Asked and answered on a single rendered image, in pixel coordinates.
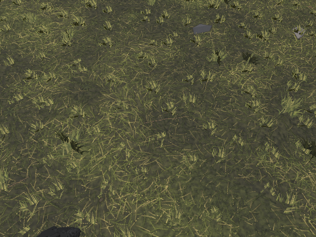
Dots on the left robot hand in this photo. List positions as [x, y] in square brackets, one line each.
[61, 232]

